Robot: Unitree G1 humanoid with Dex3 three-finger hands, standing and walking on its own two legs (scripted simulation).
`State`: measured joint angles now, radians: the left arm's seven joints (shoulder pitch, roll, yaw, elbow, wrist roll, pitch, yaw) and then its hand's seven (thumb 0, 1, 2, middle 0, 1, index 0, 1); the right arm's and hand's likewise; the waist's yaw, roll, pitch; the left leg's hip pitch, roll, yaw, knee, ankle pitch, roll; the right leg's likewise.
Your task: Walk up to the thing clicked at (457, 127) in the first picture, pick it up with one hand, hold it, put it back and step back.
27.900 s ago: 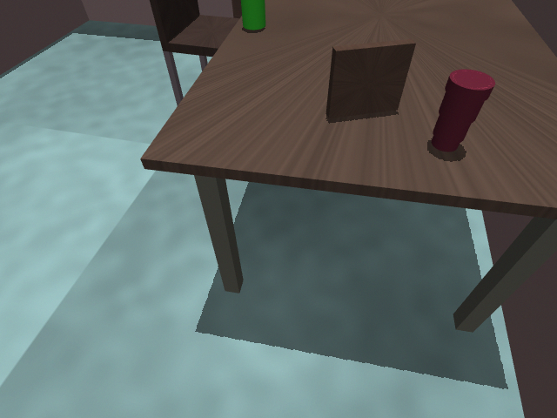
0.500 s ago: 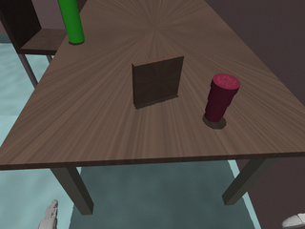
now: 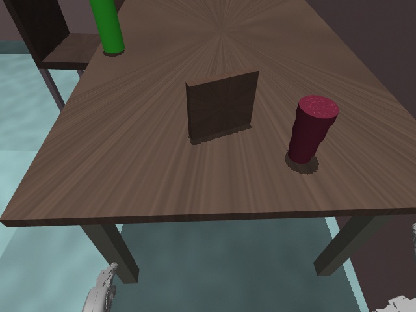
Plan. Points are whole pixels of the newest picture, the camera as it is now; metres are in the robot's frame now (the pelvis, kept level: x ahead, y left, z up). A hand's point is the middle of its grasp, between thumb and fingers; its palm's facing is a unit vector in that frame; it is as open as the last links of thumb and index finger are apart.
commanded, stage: home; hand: right
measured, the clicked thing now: (308, 133) +0.51 -0.23 +0.06
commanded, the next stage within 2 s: none
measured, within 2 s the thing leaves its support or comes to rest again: neither
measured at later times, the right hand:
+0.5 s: hand (305, 299) +0.19 -0.18 -0.11, palm faces +0.08 +0.98 -0.20, open 17.5 cm
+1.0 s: hand out of the picture +0.15 -0.24 -0.14, palm faces -0.07 +0.93 -0.35, open 17.5 cm
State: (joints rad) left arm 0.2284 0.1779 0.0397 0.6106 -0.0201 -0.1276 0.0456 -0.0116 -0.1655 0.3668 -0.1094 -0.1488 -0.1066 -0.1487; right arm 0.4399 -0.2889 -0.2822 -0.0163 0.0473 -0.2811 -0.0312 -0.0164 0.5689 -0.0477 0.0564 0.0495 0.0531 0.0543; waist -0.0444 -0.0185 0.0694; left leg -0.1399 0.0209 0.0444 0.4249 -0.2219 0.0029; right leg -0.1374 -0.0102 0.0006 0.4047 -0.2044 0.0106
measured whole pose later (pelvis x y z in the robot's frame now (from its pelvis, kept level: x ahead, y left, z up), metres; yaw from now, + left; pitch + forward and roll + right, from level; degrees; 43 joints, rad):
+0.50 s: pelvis +0.02 -0.01 +0.00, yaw +1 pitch -1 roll +0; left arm 0.19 0.20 -0.02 0.68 0.00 -0.08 0.05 0.01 0.87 0.89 -0.20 -0.29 -0.20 -0.29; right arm 0.21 -0.17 -0.02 0.59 0.00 -0.10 -0.07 -0.02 0.55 -0.05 0.06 0.05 0.05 0.05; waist -0.01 0.02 0.05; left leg -0.20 0.02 0.03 0.46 -0.25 -0.01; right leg -0.20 -0.01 -0.01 0.47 -0.26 0.00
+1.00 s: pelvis +0.02 -0.01 +0.00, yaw +2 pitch -2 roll +0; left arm 0.19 0.32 0.00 0.85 0.03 -0.01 -0.01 0.01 0.90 0.90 -0.20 -0.29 -0.20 -0.29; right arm 0.19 -0.32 0.01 0.86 -0.03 -0.04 -0.02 -0.01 0.55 -0.05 0.06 0.05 0.06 0.05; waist 0.01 -0.01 0.01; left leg -0.17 0.02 0.01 0.48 -0.27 -0.01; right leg -0.17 -0.01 -0.03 0.47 -0.28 0.00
